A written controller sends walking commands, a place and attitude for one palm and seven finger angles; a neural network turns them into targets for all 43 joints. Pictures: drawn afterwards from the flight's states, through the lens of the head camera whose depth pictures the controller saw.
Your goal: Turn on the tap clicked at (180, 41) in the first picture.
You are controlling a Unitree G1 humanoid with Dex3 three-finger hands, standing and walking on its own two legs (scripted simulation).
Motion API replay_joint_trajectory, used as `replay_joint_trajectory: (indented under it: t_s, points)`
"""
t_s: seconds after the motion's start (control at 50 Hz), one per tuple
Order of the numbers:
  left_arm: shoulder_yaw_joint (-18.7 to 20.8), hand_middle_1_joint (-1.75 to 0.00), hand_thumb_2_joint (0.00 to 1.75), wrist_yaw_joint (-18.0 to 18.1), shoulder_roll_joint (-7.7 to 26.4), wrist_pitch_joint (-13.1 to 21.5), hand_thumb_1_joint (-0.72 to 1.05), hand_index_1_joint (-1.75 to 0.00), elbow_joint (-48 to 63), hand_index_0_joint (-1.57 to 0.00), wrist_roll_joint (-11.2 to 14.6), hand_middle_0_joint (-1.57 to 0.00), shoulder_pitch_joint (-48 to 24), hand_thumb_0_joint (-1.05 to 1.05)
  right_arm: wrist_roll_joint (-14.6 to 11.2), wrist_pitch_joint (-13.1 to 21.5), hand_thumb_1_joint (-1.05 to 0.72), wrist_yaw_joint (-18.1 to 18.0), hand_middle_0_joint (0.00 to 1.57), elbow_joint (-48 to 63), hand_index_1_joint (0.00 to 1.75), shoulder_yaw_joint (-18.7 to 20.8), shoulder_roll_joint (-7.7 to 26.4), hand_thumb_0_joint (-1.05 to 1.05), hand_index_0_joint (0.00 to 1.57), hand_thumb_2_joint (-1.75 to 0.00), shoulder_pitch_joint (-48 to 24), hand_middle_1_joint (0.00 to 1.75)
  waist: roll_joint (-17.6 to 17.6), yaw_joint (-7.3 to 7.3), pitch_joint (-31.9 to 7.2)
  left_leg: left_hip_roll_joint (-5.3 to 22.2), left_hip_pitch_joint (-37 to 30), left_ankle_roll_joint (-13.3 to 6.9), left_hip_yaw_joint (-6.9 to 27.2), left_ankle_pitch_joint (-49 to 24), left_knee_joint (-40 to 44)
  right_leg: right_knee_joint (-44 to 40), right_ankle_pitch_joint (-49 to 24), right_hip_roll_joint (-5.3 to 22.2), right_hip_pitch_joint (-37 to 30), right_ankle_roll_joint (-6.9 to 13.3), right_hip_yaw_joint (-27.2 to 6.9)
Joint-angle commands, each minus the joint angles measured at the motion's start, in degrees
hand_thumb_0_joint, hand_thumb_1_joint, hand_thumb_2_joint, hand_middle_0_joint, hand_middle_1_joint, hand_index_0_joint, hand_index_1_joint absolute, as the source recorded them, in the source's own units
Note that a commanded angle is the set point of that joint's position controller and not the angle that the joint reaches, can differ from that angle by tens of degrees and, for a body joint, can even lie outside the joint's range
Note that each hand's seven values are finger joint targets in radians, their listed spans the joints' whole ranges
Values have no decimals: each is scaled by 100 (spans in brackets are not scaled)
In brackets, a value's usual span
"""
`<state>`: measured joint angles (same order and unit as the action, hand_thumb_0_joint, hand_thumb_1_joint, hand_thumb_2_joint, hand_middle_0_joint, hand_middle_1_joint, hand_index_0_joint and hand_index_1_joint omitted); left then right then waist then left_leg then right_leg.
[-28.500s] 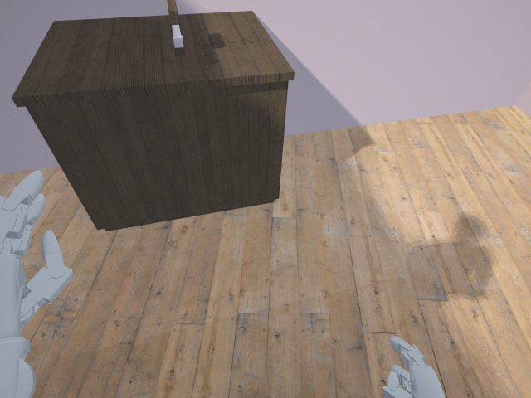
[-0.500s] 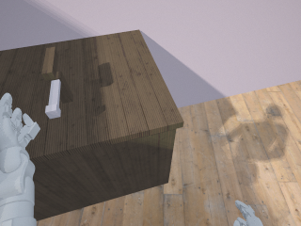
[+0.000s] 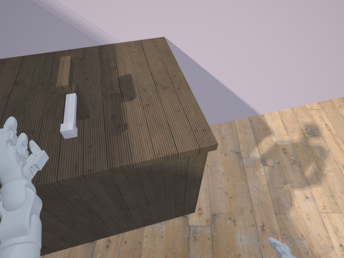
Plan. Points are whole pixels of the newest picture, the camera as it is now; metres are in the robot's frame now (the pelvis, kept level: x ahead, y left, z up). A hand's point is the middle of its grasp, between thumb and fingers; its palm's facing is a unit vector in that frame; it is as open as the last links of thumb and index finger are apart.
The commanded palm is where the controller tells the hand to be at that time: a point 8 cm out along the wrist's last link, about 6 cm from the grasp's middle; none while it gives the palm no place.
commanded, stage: reach beside the lever's end, fingers flat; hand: left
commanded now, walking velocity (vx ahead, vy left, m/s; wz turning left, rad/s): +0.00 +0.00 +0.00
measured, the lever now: (69, 130) +0.37 +0.28 +0.10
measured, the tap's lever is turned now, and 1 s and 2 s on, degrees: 0 0 21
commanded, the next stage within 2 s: push the lever round in 0.28 s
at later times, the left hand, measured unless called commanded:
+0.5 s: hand (41, 152) +0.30 +0.31 +0.10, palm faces +0.59 -0.80 -0.08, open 7.8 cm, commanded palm +0.27 +0.34 +0.10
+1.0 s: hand (64, 145) +0.32 +0.27 +0.10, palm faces +0.56 -0.83 -0.08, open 7.8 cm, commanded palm +0.28 +0.30 +0.10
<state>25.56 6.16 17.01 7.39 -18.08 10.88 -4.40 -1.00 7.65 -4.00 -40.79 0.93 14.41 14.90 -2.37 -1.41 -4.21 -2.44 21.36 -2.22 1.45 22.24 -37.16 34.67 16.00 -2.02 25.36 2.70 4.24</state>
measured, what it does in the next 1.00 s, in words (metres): stands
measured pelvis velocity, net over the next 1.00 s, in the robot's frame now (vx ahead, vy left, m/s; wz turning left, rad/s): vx -0.01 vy -0.01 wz -0.01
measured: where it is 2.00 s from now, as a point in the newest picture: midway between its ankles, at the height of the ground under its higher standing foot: outside the picture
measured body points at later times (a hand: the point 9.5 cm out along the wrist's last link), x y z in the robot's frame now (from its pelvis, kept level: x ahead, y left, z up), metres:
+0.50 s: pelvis -0.01 -0.01 +0.00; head +0.01 -0.02 +0.45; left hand +0.26 +0.35 +0.10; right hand +0.13 -0.26 -0.11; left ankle -0.04 +0.09 -0.72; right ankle +0.01 -0.09 -0.72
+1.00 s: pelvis -0.01 -0.01 +0.00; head +0.02 -0.03 +0.45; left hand +0.29 +0.31 +0.10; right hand +0.13 -0.26 -0.11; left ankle -0.04 +0.09 -0.72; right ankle +0.01 -0.09 -0.72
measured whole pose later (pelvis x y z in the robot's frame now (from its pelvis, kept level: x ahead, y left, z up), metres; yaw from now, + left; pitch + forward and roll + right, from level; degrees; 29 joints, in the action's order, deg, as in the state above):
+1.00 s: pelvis -0.01 -0.01 +0.00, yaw +0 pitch +6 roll +0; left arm 22.8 9.8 15.7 7.6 -21.6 9.6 -9.3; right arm -1.1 5.9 -3.8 -40.4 0.2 14.2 13.8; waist -2.8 -0.6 -4.3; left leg -1.7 21.9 -1.3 1.4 21.7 -37.2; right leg 35.1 15.5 -2.7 26.2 3.8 4.3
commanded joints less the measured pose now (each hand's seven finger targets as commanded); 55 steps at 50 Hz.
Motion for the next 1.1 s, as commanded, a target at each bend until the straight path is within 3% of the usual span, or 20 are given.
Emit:
replay_joint_trajectory:
  t_s: [0.0, 0.08, 0.16, 0.24, 0.28, 0.34, 0.38, 0.46, 0.48, 0.56, 0.58, 0.62, 0.72, 0.74, 0.78, 0.8, 0.82, 0.86, 0.94, 1.08]
  points:
    - [-41, -15, 90, 97, 1405, 675, 90, -15, 1711, -15, -160, -15, -2330, 0, 23, 336, -90, -117, 20, 649, 30, 201, 768, 0, 20, -90, -346, 30, -469, 225, -1203, 211, -270, 419, 328, -2019, 483, -182, -1026, 86, -732, -52, -227]
    - [91, -15, 90, 80, 1506, 524, 90, -15, 1310, -15, -171, -15, -1981, 0, 13, 312, -90, -141, 20, 651, 30, 180, 766, 0, 20, -90, -414, 30, -402, 73, -1376, 165, -146, 439, 274, -1996, 503, -186, -1124, 124, -979, -33, -233]
    - [163, -15, 90, 15, 1450, 117, 90, -15, 745, -15, -52, -15, -1751, 0, -58, 184, -90, -148, 20, 754, 30, 130, 748, 0, 20, -90, -473, 30, 110, -13, -1217, 133, 206, 392, 204, -1769, 603, -285, -1160, 141, -1179, -59, -225]
    - [444, -15, 90, 98, 1627, 14, 90, -15, 760, -15, -32, -15, -1563, 0, -56, 102, -90, -112, 20, 851, 30, 120, 734, 0, 20, -90, -472, 30, 88, -111, -1269, 129, 262, 340, 122, -1934, 588, -295, -1410, 143, -1351, -76, -269]
    - [589, -15, 90, 143, 1788, 131, 90, -15, 889, -15, -94, -15, -1629, 0, -39, 80, -90, -88, 20, 838, 30, 131, 717, 0, 20, -90, -442, 30, -70, -103, -1264, 145, 254, 311, 103, -1949, 547, -281, -1465, 138, -1361, -79, -313]
    - [372, -15, 90, 129, 1685, 398, 90, -15, 1157, -15, -163, -15, -1977, 0, -5, 103, -90, -51, 20, 853, 30, 133, 716, 0, 20, -90, -423, 30, -136, 33, -1338, 145, 187, 281, 112, -1939, 483, -222, -1458, 119, -1272, -83, -336]
    - [448, -15, 90, 119, 1855, 539, 90, -15, 1261, -15, -186, -15, -2223, 0, -3, 110, -90, -85, 20, 792, 30, 132, 725, 0, 20, -90, -438, 30, -442, 104, -1298, 132, 185, 248, 105, -1737, 444, -240, -1280, 124, -1186, -80, -381]
    - [-29, -15, 90, -117, 1438, 607, 90, -15, 991, -15, -53, -15, -2369, 0, -32, 193, -90, -130, 20, 715, 30, 137, 772, 0, 20, -90, -436, 30, -258, 249, -1169, 115, 257, 203, 136, -1328, 436, -310, -972, 129, -1016, -89, -393]
    - [18, -15, 90, -150, 1502, 592, 90, -15, 918, -15, -40, -15, -2500, 0, -52, 204, -90, -157, 20, 674, 30, 131, 771, 0, 20, -90, -427, 30, -268, 263, -1108, 119, 278, 196, 159, -1210, 453, -342, -869, 138, -990, -80, -393]
    - [49, -15, 90, -181, 1623, 373, 90, -15, 563, -15, 6, -15, -2560, 0, -88, 207, -90, -199, 20, 663, 30, 127, 823, 0, 20, -90, -432, 30, -82, 214, -1114, 89, 466, 152, 175, -925, 521, -434, -609, 186, -1077, -97, -440]
    - [199, -15, 90, -125, 1704, 363, 90, -15, 603, -15, -3, -15, -2411, 0, -81, 194, -90, -196, 20, 678, 30, 137, 812, 0, 20, -90, -415, 30, -117, 107, -1196, 88, 437, 161, 180, -1032, 542, -414, -690, 182, -1178, -90, -419]
    - [154, -15, 90, -15, 1621, 378, 90, -15, 738, -15, -36, -15, -2306, 0, -62, 192, -90, -155, 20, 739, 30, 144, 779, 0, 20, -90, -405, 30, -184, 48, -1454, 83, 317, 205, 172, -1339, 529, -330, -969, 173, -1289, -84, -392]
    - [500, -15, 90, 287, 1784, 465, 90, -15, 660, -15, -117, -15, -1834, 0, -16, 112, -90, -53, 20, 769, 30, 177, 749, 0, 20, -90, -336, 30, 93, -58, -1554, 110, 465, 175, 78, -1662, 463, -232, -1452, 176, -1570, -125, -435]
    - [306, -15, 90, 293, 1589, 451, 90, -15, 699, -15, -137, -15, -1884, 0, -19, 100, -90, -34, 20, 805, 30, 149, 735, 0, 20, -90, -360, 30, 93, -12, -1480, 104, 509, 163, 59, -1656, 473, -233, -1499, 187, -1559, -133, -441]
    - [362, -15, 90, 339, 1662, 455, 90, -15, 822, -15, -205, -15, -1898, 0, -24, 71, -90, -25, 20, 793, 30, 161, 722, 0, 20, -90, -360, 30, -181, -40, -1410, 119, 423, 187, 47, -1724, 487, -242, -1497, 177, -1502, -99, -429]
    - [182, -15, 90, 330, 1496, 458, 90, -15, 904, -15, -212, -15, -1934, 0, -23, 73, -90, -13, 20, 822, 30, 160, 717, 0, 20, -90, -361, 30, -190, 28, -1396, 129, 345, 196, 40, -1763, 492, -248, -1537, 172, -1458, -104, -425]
    - [173, -15, 90, 341, 1466, 464, 90, -15, 1004, -15, -216, -15, -1830, 0, -25, 78, -90, -3, 20, 846, 30, 177, 710, 0, 20, -90, -375, 30, -257, -7, -1443, 132, 295, 195, 20, -1804, 486, -249, -1564, 166, -1473, -96, -428]
    - [2, -15, 90, 335, 1302, 451, 90, -15, 1058, -15, -197, -15, -1870, 0, -25, 88, -90, -11, 20, 853, 30, 168, 723, 0, 20, -90, -382, 30, -134, 64, -1318, 141, 293, 179, 24, -1762, 479, -279, -1557, 159, -1402, -104, -426]
    - [-84, -15, 90, 351, 1214, 430, 90, -15, 1009, -15, -154, -15, -2249, 0, -40, 84, -90, -63, 20, 806, 30, 165, 732, 0, 20, -90, -433, 30, 185, 181, -1206, 124, 380, 121, 39, -1405, 499, -372, -1289, 183, -1359, -145, -470]
    - [15, -15, 90, 410, 1377, 459, 90, -15, 1035, -15, -251, -15, -2170, 0, -20, 56, -90, -75, 20, 740, 30, 163, 698, 0, 20, -90, -429, 30, -97, 107, -1455, 113, 273, 152, 34, -1631, 446, -293, -1542, 205, -1490, -119, -476]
